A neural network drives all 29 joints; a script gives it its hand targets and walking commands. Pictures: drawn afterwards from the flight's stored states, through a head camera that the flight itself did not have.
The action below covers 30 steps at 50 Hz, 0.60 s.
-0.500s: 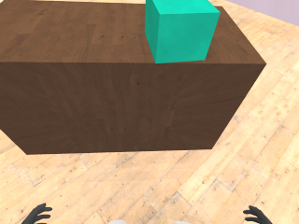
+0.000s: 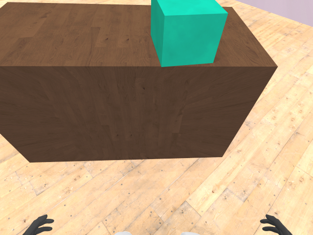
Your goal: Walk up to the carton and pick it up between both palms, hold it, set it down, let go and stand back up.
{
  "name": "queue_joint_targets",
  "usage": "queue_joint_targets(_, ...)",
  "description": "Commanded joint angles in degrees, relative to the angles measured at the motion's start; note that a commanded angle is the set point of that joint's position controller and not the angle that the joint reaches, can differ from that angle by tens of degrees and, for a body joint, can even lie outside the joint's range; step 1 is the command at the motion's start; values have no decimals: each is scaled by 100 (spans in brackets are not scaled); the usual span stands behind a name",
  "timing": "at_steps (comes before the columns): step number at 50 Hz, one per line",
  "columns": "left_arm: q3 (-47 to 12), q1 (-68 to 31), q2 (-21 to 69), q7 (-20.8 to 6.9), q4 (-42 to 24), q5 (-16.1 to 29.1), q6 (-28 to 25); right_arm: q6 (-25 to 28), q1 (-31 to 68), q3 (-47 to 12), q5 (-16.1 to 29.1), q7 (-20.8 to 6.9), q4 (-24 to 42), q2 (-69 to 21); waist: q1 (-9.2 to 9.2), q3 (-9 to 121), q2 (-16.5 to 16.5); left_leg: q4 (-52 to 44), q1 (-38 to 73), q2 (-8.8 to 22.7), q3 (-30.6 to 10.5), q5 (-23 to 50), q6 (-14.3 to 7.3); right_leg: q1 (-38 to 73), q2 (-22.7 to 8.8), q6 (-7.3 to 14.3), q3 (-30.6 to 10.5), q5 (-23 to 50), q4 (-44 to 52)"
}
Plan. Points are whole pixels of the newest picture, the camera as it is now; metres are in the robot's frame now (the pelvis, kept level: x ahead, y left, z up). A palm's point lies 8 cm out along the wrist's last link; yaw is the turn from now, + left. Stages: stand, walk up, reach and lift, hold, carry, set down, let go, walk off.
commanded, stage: walk up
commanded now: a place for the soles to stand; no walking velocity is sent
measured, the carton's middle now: (182, 26) +0.85 -0.11 +0.12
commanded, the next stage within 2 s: none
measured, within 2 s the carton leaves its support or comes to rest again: neither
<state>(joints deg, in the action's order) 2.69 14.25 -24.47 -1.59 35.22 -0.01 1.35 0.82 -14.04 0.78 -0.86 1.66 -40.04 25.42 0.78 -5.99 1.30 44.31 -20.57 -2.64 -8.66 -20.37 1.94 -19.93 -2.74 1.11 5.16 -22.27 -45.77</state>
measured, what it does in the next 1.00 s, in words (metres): steps on the spot: left foot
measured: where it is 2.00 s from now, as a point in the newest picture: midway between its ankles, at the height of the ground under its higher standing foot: (164, 228)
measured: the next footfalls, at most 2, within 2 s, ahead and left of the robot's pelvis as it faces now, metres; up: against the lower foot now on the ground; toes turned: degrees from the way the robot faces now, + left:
left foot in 0.96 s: +0.16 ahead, +0.15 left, +0.00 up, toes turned +0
right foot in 1.44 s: +0.26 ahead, -0.16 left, +0.00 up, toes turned +1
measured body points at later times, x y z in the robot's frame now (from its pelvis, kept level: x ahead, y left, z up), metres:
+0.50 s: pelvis +0.00 -0.01 +0.00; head +0.02 +0.00 +0.45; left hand +0.13 +0.31 -0.08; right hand +0.13 -0.33 -0.08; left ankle +0.04 +0.15 -0.71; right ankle +0.03 -0.10 -0.71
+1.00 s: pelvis +0.05 +0.02 +0.00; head +0.05 +0.05 +0.45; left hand +0.06 +0.34 -0.11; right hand +0.21 -0.29 -0.07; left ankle +0.12 +0.15 -0.71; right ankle +0.03 -0.10 -0.71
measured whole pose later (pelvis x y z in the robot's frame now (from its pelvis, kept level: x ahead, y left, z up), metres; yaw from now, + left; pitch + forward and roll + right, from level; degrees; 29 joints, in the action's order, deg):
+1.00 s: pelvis +0.05 +0.02 +0.00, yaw +4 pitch -4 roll -1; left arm 3.9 25.3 -24.4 -2.5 35.8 0.0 0.8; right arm 1.6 -14.1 2.5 -0.7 0.4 -40.0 24.6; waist 3.1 -5.0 2.2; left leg 45.2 -24.5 -0.6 -3.7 -17.6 0.4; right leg -14.4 -4.0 1.7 7.1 -27.6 -46.0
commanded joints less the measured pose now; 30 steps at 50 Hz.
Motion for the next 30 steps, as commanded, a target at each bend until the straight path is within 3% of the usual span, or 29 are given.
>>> queue_joint_targets(1, 428, -442, -1272, -15, -457, -65, -128, 220, -50, 445, 49, 142, 267, 1453, -67, 951, 25, -941, 378, 591, -645, 1224, -582, 586, -790, 382, -798, 920, 1103)
queue_joint_targets(2, 414, -351, -1196, -12, -461, -34, -110, 232, -93, 467, 61, 136, 266, 1545, -65, 1048, -91, -1165, 460, 928, -1296, 1188, -777, 487, -598, 198, -661, 844, 655)
queue_joint_targets(3, 436, -526, -1335, -24, -523, 30, -79, 230, -101, 487, 98, 137, 259, 1671, -35, 1013, -237, -1434, 343, 1177, -2033, 1599, -985, 511, -290, 109, -812, 854, 275)
queue_joint_targets(5, 438, -239, -1209, 28, -485, -38, -58, 211, 68, 431, 78, 165, 352, 1560, 91, 915, -613, -1425, 107, 1250, -2144, 1290, -1124, 692, -271, 137, -955, 379, 515)
queue_joint_targets(6, 498, -204, -1339, 33, -498, -65, -70, 172, 260, 432, 121, 131, 465, 1533, 102, 769, -597, -1411, -92, 1168, -1939, 798, -1042, 654, -285, 155, -1039, 283, 795)
queue_joint_targets(7, 534, -233, -1532, 44, -451, -99, -80, 162, 237, 409, 138, 103, 421, 1461, 92, 727, -270, -1297, -571, 971, -1831, 478, -869, 985, -460, 249, -1242, 250, 1106)
queue_joint_targets(8, 559, 106, -1519, 45, -328, -113, -108, 125, 209, 384, 165, 91, 427, 1350, 275, 874, 319, -712, -983, 591, -817, -54, -519, 1588, -832, 443, -1483, -304, 1832)
queue_joint_targets(9, 502, -44, -1504, 28, -268, -97, -151, 143, 126, 321, 135, 117, 375, 1219, 217, 733, 556, 49, -945, 134, -184, 125, -312, 1436, -1429, 745, -2059, 15, 2347)
queue_joint_targets(10, 436, -191, -1416, 41, -302, -101, -117, 115, 17, 400, 177, 139, 387, 1213, 105, 577, 698, 391, -386, 106, 514, -642, -281, 737, -1913, 1143, -2019, 178, 2409)
queue_joint_targets(11, 434, -342, -1324, 19, -301, -163, -123, 83, -78, 396, 97, 142, 344, 1226, 58, 635, 520, 277, -192, 155, 426, -1046, -221, 731, -1873, 1174, -1872, 599, 2167)
queue_joint_targets(12, 441, -496, -1267, -12, -401, -146, -136, 103, -279, 375, 130, 117, 358, 1153, -54, 840, 377, -17, 444, 194, 373, -543, -344, 305, -1742, 1001, -1468, 420, 1984)
queue_joint_targets(13, 389, -556, -1262, -6, -397, -98, -108, 136, -242, 426, 146, 107, 349, 1275, -136, 842, 362, -591, 792, 237, 64, 43, -421, 18, -1361, 720, -1279, 444, 1634)
queue_joint_targets(14, 379, -696, -1217, -38, -438, -89, -95, 217, -312, 450, 103, 108, 328, 1418, -222, 731, 39, -1426, 578, 832, -1022, 375, -621, -70, -755, 251, -785, 364, 854)
queue_joint_targets(15, 480, -665, -1218, -62, -436, -52, -27, 219, -102, 536, 50, 105, 341, 1750, -124, 654, -451, -1900, 346, 1247, -2263, -65, -957, -129, -175, 51, -554, -180, 122)
queue_joint_targets(16, 519, -397, -1247, -43, -459, -31, -4, 214, -169, 545, 79, 139, 357, 1769, -96, 542, -831, -2183, 273, 1440, -2907, -550, -1302, -238, 115, 8, -696, -721, 9)
queue_joint_targets(17, 537, -325, -1260, -22, -461, 5, -3, 204, -191, 558, 32, 136, 368, 1783, -77, 525, -742, -2133, 151, 1611, -3178, -256, -1426, -142, 101, 12, -861, -694, -5)
queue_joint_targets(18, 474, -102, -1186, 4, -396, -41, -48, 199, 79, 546, 0, 159, 433, 1762, 53, 659, -649, -1989, 23, 1616, -2810, 3, -1385, 124, -39, 117, -833, -573, 171)
queue_joint_targets(19, 462, -39, -1170, 5, -388, -69, -82, 192, 322, 432, 34, 160, 487, 1578, 179, 723, -546, -1621, 20, 1340, -2335, 200, -1200, 386, -94, 188, -1009, -74, 842)
queue_joint_targets(20, 503, 24, -1322, 15, -347, -102, -139, 174, 270, 421, 124, 131, 460, 1386, 166, 840, -265, -1381, -373, 1042, -1766, 188, -837, 945, -380, 280, -1265, 26, 1331)
queue_joint_targets(21, 514, -31, -1538, 26, -329, -128, -157, 173, 396, 390, 163, 75, 477, 1295, 215, 682, -47, -1041, -836, 652, -1082, 295, -462, 1252, -761, 393, -1511, 88, 1810)
queue_joint_targets(22, 604, -49, -1572, 39, -293, -137, -181, 131, 213, 410, 258, 106, 440, 1110, 167, 672, 553, 132, -946, 74, 86, 161, -240, 1331, -1422, 618, -2144, -202, 2425)
queue_joint_targets(23, 528, -132, -1594, 53, -241, -88, -181, 112, 77, 370, 199, 124, 329, 1171, 127, 683, 356, 191, -621, 111, 423, -450, -144, 1279, -1872, 933, -2176, 774, 2306)
queue_joint_targets(24, 543, 18, -1548, 36, -310, -84, -181, 121, 15, 362, 208, 139, 401, 1136, 111, 985, 319, 284, -359, 123, 412, -667, -198, 1196, -1943, 1152, -2133, 1125, 2147)
queue_joint_targets(25, 505, -200, -1375, 16, -325, -135, -169, 149, 67, 408, 122, 153, 363, 1149, 78, 838, 143, 136, -201, 181, 442, -742, -197, 1053, -1830, 962, -1809, 1368, 2032)
queue_joint_targets(26, 422, -375, -1310, 4, -326, -113, -185, 209, -26, 350, 121, 128, 356, 1059, -97, 949, 487, -690, 232, 323, 220, -18, -322, 894, -1665, 882, -1391, 1746, 1636)
queue_joint_targets(27, 357, -309, -1233, -39, -344, -76, -161, 243, -111, 397, 51, 162, 284, 1312, -128, 1126, 147, -1076, 720, 481, -292, 1085, -385, 586, -1171, 516, -1087, 1711, 1157)
queue_joint_targets(28, 394, -397, -1226, -46, -379, -57, -138, 284, -99, 461, 36, 139, 296, 1558, -125, 1112, -46, -1100, 765, 932, -1053, 1902, -622, 465, -567, 160, -562, 1725, 587)
queue_joint_targets(29, 437, -365, -1227, -34, -401, -60, -122, 273, -156, 502, 55, 159, 290, 1694, -108, 1287, -289, -1309, 713, 1312, -1827, 2194, -947, 501, -361, 64, -597, 1382, 115)
queue_joint_targets(30, 483, -429, -1234, -8, -397, -82, -49, 237, -132, 475, 62, 142, 271, 1644, -61, 1084, -634, -1449, 479, 1433, -2323, 1683, -1191, 331, -138, -6, -734, 448, 89)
